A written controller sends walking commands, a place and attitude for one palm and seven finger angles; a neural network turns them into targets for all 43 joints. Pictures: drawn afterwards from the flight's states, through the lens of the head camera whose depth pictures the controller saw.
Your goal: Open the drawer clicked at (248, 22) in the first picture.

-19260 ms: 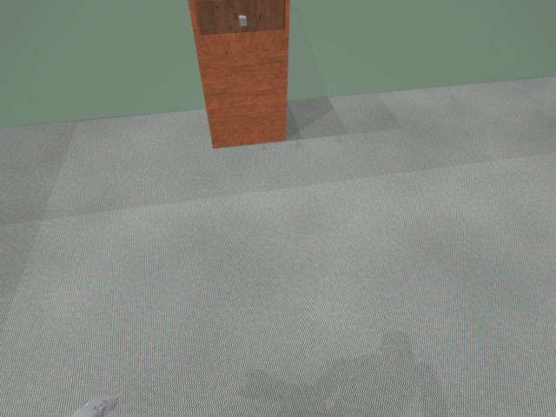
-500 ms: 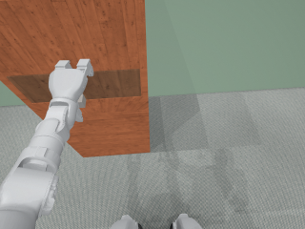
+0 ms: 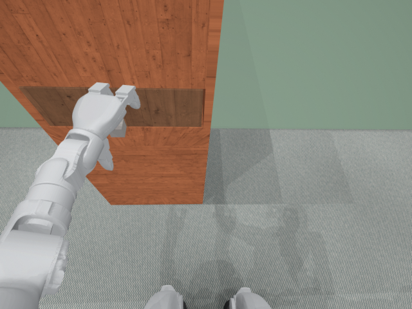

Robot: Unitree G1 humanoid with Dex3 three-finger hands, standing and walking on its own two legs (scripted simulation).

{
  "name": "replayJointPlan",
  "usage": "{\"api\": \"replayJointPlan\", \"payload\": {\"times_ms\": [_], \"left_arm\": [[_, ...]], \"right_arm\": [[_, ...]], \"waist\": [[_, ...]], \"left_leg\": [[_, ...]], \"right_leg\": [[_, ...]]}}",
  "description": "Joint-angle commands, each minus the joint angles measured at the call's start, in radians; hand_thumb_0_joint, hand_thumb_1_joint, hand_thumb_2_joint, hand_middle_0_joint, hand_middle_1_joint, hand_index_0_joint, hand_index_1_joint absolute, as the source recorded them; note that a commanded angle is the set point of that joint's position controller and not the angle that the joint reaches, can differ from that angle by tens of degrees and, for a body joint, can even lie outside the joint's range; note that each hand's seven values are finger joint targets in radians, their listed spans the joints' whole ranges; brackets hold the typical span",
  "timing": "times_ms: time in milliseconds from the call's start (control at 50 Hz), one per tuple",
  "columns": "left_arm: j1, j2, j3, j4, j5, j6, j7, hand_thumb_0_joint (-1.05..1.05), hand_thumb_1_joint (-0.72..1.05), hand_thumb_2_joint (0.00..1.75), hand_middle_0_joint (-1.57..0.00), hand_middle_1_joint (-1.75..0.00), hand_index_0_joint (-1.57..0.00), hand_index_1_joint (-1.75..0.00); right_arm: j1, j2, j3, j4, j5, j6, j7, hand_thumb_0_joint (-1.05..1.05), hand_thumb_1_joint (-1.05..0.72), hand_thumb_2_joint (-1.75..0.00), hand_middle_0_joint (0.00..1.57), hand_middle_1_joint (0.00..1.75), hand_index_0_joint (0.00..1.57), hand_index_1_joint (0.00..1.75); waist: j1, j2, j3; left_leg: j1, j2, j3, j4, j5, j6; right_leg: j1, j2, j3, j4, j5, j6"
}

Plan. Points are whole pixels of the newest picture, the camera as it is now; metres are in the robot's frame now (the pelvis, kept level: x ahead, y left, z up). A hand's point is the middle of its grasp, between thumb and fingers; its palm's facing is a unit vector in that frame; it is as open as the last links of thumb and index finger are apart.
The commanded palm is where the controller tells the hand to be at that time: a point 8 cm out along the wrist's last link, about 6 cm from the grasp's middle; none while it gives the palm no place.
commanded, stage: move the hooked fingers above the handle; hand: left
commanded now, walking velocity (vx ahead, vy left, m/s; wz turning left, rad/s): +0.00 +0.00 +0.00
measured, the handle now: (118, 121) +0.51 +0.20 -0.02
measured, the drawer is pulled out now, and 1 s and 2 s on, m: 0.00 0.00 0.00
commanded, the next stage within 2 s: lower the fingers behind the handle in 1.00 s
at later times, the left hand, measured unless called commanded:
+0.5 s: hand (79, 133) +0.44 +0.25 +0.03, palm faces -0.25 +0.01 -0.97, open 13.7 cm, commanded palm +0.46 +0.23 +0.09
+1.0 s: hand (107, 114) +0.47 +0.19 +0.06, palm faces -0.07 -0.03 -1.00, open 13.3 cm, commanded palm +0.45 +0.24 +0.10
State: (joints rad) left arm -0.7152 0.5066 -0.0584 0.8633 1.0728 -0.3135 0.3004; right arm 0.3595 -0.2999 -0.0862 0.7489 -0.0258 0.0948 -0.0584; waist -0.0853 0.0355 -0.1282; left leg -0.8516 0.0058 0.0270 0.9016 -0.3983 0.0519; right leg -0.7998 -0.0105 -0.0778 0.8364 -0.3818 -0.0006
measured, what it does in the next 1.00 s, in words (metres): stands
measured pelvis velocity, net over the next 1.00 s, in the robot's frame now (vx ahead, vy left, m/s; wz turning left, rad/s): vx -0.01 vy -0.01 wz -0.05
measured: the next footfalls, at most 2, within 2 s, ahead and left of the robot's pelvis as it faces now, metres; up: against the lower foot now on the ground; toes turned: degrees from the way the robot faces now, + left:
none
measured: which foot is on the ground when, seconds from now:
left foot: down 0.00-1.00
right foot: down 0.00-1.00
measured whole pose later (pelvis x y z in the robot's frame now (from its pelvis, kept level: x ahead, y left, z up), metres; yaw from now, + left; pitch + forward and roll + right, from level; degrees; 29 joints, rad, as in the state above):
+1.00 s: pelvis -0.01 -0.01 +0.02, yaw -3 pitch +15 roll +0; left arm -0.79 0.48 -0.03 1.07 1.01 0.02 0.30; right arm 0.22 -0.21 0.04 0.70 0.04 0.17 -0.08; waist -0.11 0.07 -0.09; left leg -0.66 0.02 0.09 0.72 -0.32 0.04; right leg -0.66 0.01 -0.01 0.70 -0.31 -0.01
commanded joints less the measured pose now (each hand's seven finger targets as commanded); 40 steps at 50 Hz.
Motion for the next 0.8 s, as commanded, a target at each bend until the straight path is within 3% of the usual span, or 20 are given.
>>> {"api": "replayJointPlan", "payload": {"times_ms": [0,40,100,140,200,280,340,380,420,480,540,560,580,600,620,680,700,720,740,780], "left_arm": [[-0.550,0.423,0.279,-0.152,0.005,0.147,0.235,0.00,-0.50,0.30,-0.30,-1.20,-0.30,-1.20],[-0.488,0.411,0.248,-0.039,0.021,0.283,0.258,0.00,-0.50,0.30,-0.30,-1.20,-0.30,-1.20],[-0.533,0.441,0.219,-0.043,0.030,0.402,0.254,0.00,-0.50,0.30,-0.30,-1.20,-0.30,-1.20],[-0.534,0.465,0.213,-0.018,0.006,0.445,0.218,0.00,-0.50,0.30,-0.30,-1.20,-0.30,-1.20],[-0.461,0.436,0.172,0.088,-0.058,0.473,0.123,0.00,-0.50,0.30,-0.30,-1.20,-0.30,-1.20],[-0.385,0.427,0.147,0.167,-0.073,0.399,-0.033,0.00,-0.50,0.30,-0.30,-1.20,-0.30,-1.20],[-0.356,0.329,0.072,0.181,-0.036,0.282,-0.119,0.00,-0.50,0.30,-0.30,-1.20,-0.30,-1.20],[-0.381,0.232,0.008,0.092,-0.021,0.180,-0.148,0.00,-0.50,0.30,-0.30,-1.20,-0.30,-1.20],[-0.408,0.129,-0.049,-0.009,-0.040,0.092,-0.161,0.00,-0.50,0.30,-0.30,-1.20,-0.30,-1.20],[-0.514,0.149,-0.015,-0.163,-0.064,0.011,-0.134,0.00,-0.50,0.30,-0.30,-1.20,-0.30,-1.20],[-0.607,0.270,0.098,-0.279,-0.053,-0.029,-0.037,0.00,-0.50,0.30,-0.30,-1.20,-0.30,-1.20],[-0.615,0.276,0.112,-0.298,-0.043,-0.031,0.007,0.00,-0.50,0.30,-0.30,-1.20,-0.30,-1.20],[-0.614,0.356,0.189,-0.307,-0.027,-0.025,0.059,0.00,-0.50,0.30,-0.30,-1.20,-0.30,-1.20],[-0.590,0.383,0.221,-0.288,-0.011,-0.003,0.110,0.00,-0.50,0.30,-0.30,-1.20,-0.30,-1.20],[-0.572,0.438,0.275,-0.255,-0.006,0.033,0.156,0.00,-0.50,0.30,-0.30,-1.20,-0.30,-1.20],[-0.503,0.417,0.260,-0.103,0.007,0.202,0.250,0.00,-0.50,0.30,-0.30,-1.20,-0.30,-1.20],[-0.492,0.405,0.237,-0.064,0.011,0.264,0.254,0.00,-0.50,0.30,-0.30,-1.20,-0.30,-1.20],[-0.537,0.438,0.250,-0.077,0.016,0.303,0.260,0.00,-0.50,0.30,-0.30,-1.20,-0.30,-1.20],[-0.570,0.470,0.246,-0.083,0.025,0.344,0.264,0.00,-0.50,0.30,-0.30,-1.20,-0.30,-1.20],[-0.578,0.462,0.213,-0.049,0.007,0.417,0.242,0.00,-0.50,0.30,-0.30,-1.20,-0.30,-1.20]], "right_arm": [[0.071,-0.134,-0.017,-0.056,-0.016,-0.003,0.026,0.00,-0.90,-0.90,0.20,0.30,0.20,0.30],[0.035,-0.134,0.001,-0.069,-0.012,0.018,0.040,0.00,-0.90,-0.90,0.20,0.30,0.20,0.30],[-0.001,-0.135,0.015,-0.086,0.006,0.046,0.038,0.00,-0.90,-0.90,0.20,0.30,0.20,0.30],[-0.026,-0.130,0.026,-0.089,0.021,0.063,0.018,0.00,-0.90,-0.90,0.20,0.30,0.20,0.30],[-0.054,-0.117,0.044,-0.101,0.048,0.072,-0.017,0.00,-0.90,-0.90,0.20,0.30,0.20,0.30],[-0.038,-0.133,0.055,-0.121,0.064,0.059,-0.056,0.00,-0.90,-0.90,0.20,0.30,0.20,0.30],[0.001,-0.139,0.043,-0.139,0.059,0.028,-0.065,0.00,-0.90,-0.90,0.20,0.30,0.20,0.30],[0.037,-0.130,0.022,-0.147,0.049,0.002,-0.060,0.00,-0.90,-0.90,0.20,0.30,0.20,0.30],[0.066,-0.112,-0.001,-0.142,0.037,-0.013,-0.047,0.00,-0.90,-0.90,0.20,0.30,0.20,0.30],[0.100,-0.114,-0.024,-0.114,0.023,-0.024,-0.031,0.00,-0.90,-0.90,0.20,0.30,0.20,0.30],[0.120,-0.127,-0.038,-0.087,0.009,-0.025,-0.022,0.00,-0.90,-0.90,0.20,0.30,0.20,0.30],[0.116,-0.126,-0.040,-0.080,0.004,-0.027,-0.016,0.00,-0.90,-0.90,0.20,0.30,0.20,0.30],[0.114,-0.131,-0.040,-0.073,-0.001,-0.025,-0.012,0.00,-0.90,-0.90,0.20,0.30,0.20,0.30],[0.104,-0.129,-0.035,-0.072,-0.005,-0.021,-0.006,0.00,-0.90,-0.90,0.20,0.30,0.20,0.30],[0.094,-0.132,-0.027,-0.063,-0.011,-0.016,0.001,0.00,-0.90,-0.90,0.20,0.30,0.20,0.30],[0.051,-0.131,-0.010,-0.069,-0.009,0.004,0.025,0.00,-0.90,-0.90,0.20,0.30,0.20,0.30],[0.040,-0.132,-0.004,-0.074,-0.005,0.011,0.032,0.00,-0.90,-0.90,0.20,0.30,0.20,0.30],[0.032,-0.139,-0.001,-0.079,-0.001,0.020,0.033,0.00,-0.90,-0.90,0.20,0.30,0.20,0.30],[0.028,-0.143,0.004,-0.077,0.002,0.031,0.032,0.00,-0.90,-0.90,0.20,0.30,0.20,0.30],[-0.003,-0.133,0.016,-0.083,0.017,0.049,0.019,0.00,-0.90,-0.90,0.20,0.30,0.20,0.30]], "waist": [[0.007,0.174,-0.503],[0.029,0.154,-0.476],[0.040,0.104,-0.517],[0.044,0.052,-0.518],[0.035,-0.109,-0.390],[0.013,-0.178,-0.248],[-0.024,-0.144,-0.174],[-0.047,-0.074,-0.211],[-0.062,-0.007,-0.278],[-0.066,0.067,-0.374],[-0.055,0.127,-0.467],[-0.051,0.158,-0.488],[-0.030,0.174,-0.517],[-0.015,0.193,-0.533],[-0.002,0.164,-0.530],[0.013,0.147,-0.487],[0.019,0.148,-0.474],[0.017,0.113,-0.513],[0.020,0.131,-0.557],[0.017,0.077,-0.548]], "left_leg": [[0.414,-0.017,-0.087,-0.076,0.476,-0.052],[0.366,-0.024,-0.054,-0.098,0.479,-0.052],[0.367,-0.025,-0.027,-0.143,0.441,-0.043],[0.355,-0.027,-0.013,-0.179,0.398,-0.032],[0.275,-0.032,0.008,-0.250,0.235,-0.012],[0.237,-0.027,0.014,-0.289,0.123,0.001],[0.245,-0.024,0.007,-0.266,0.088,0.008],[0.307,-0.021,-0.004,-0.228,0.128,0.009],[0.383,-0.021,-0.016,-0.186,0.202,0.006],[0.461,-0.015,-0.054,-0.137,0.285,-0.007],[0.496,-0.013,-0.084,-0.097,0.378,-0.020],[0.497,-0.013,-0.090,-0.087,0.397,-0.026],[0.491,-0.011,-0.098,-0.076,0.438,-0.036],[0.474,-0.016,-0.097,-0.067,0.471,-0.043],[0.429,-0.019,-0.088,-0.060,0.479,-0.038],[0.343,-0.031,-0.051,-0.079,0.461,-0.038],[0.334,-0.032,-0.038,-0.092,0.455,-0.038],[0.339,-0.033,-0.032,-0.098,0.464,-0.036],[0.360,-0.033,-0.024,-0.113,0.455,-0.035],[0.352,-0.036,-0.006,-0.147,0.407,-0.025]], "right_leg": [[0.057,0.069,0.009,-0.035,0.252,-0.050],[0.129,0.071,0.005,-0.046,0.296,-0.048],[0.251,0.068,0.020,-0.086,0.331,-0.040],[0.340,0.059,0.040,-0.119,0.345,-0.031],[0.441,0.043,0.066,-0.204,0.267,-0.011],[0.424,0.028,0.084,-0.261,0.178,-0.001],[0.314,0.031,0.081,-0.262,0.128,-0.008],[0.238,0.039,0.079,-0.242,0.147,-0.017],[0.195,0.045,0.078,-0.215,0.191,-0.026],[0.111,0.053,0.069,-0.159,0.209,-0.033],[0.065,0.060,0.057,-0.107,0.243,-0.040],[0.045,0.062,0.050,-0.089,0.241,-0.043],[0.041,0.063,0.042,-0.065,0.253,-0.048],[0.044,0.067,0.035,-0.047,0.264,-0.051],[0.069,0.068,0.031,-0.036,0.280,-0.050],[0.132,0.066,0.020,-0.040,0.312,-0.045],[0.156,0.067,0.019,-0.052,0.323,-0.043],[0.201,0.068,0.021,-0.058,0.350,-0.040],[0.237,0.066,0.028,-0.068,0.362,-0.036],[0.322,0.061,0.042,-0.109,0.368,-0.027]]}}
